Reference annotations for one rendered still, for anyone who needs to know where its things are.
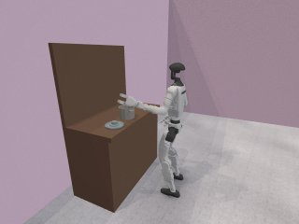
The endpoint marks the robot left hand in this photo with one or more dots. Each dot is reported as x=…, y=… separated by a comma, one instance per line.
x=130, y=101

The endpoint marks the robot left upper arm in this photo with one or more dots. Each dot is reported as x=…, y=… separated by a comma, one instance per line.
x=171, y=92

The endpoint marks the pot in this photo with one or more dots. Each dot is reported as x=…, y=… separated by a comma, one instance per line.
x=126, y=112

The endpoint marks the humanoid robot torso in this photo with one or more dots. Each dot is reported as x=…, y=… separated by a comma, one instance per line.
x=176, y=108

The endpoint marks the robot right upper arm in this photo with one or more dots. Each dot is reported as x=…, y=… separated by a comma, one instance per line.
x=185, y=100

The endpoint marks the robot right hand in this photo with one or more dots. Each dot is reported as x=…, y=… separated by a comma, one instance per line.
x=166, y=120

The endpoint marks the robot right foot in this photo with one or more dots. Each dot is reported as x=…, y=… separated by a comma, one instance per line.
x=178, y=177

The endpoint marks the table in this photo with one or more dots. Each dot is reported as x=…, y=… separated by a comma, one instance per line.
x=104, y=164

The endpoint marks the lid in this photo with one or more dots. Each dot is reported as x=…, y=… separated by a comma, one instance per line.
x=111, y=126

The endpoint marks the robot left forearm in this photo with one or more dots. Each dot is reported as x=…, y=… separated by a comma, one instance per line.
x=151, y=108

